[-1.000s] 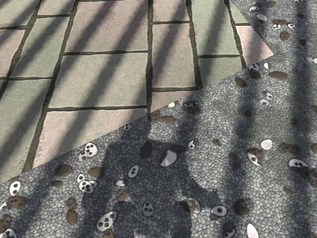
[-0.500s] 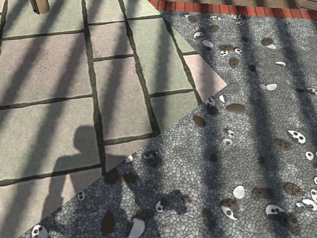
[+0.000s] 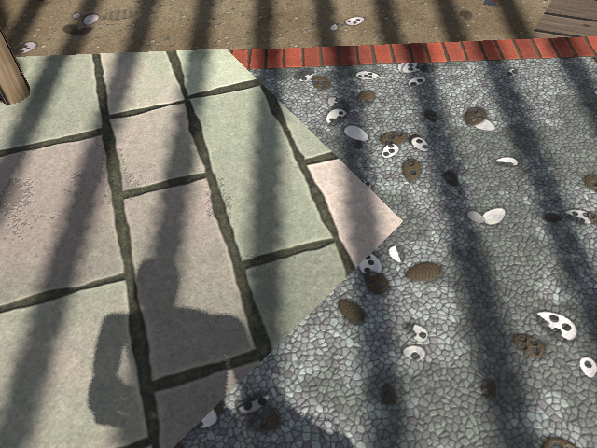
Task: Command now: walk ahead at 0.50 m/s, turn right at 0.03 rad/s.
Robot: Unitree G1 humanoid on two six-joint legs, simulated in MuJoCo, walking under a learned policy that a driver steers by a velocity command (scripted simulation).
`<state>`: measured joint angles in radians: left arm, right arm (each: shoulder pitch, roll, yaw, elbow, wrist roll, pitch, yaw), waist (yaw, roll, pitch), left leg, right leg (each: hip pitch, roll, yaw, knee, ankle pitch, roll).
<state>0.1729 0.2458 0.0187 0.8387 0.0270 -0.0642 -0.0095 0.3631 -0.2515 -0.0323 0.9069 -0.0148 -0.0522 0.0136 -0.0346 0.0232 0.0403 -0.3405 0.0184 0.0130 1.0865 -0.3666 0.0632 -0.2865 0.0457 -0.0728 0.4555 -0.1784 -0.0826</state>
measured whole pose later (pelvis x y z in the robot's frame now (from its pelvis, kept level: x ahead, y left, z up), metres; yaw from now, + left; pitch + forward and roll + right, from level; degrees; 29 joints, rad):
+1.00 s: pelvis +0.55 +0.06 -0.01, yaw +23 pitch +2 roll +0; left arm 0.02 0.25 0.01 0.73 0.04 -0.08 0.01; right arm 0.43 -0.28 -0.08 0.90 0.00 -0.04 -0.01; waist -0.09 0.01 0.04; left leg -0.13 -0.13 -0.17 0.83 -0.50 0.09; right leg -0.44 0.02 -0.01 0.56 -0.12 -0.03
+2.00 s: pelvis +0.69 +0.11 +0.01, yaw +2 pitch +0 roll +2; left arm 0.23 0.27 0.06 0.77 0.01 0.05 0.00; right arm 0.19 -0.29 -0.07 0.81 -0.03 0.05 -0.02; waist 0.00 0.04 0.05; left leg -0.51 0.02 -0.01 1.03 -0.36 -0.04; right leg -0.23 0.06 0.05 0.44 -0.21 -0.08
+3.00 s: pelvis +0.64 +0.11 +0.01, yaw -29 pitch -1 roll +1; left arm 0.16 0.25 0.02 0.74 0.01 0.03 0.00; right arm 0.24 -0.31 -0.05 0.79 -0.01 0.07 0.00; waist -0.02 0.05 0.08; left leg -0.41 0.03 0.01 0.96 -0.38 -0.03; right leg -0.16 0.07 0.03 0.39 -0.21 -0.08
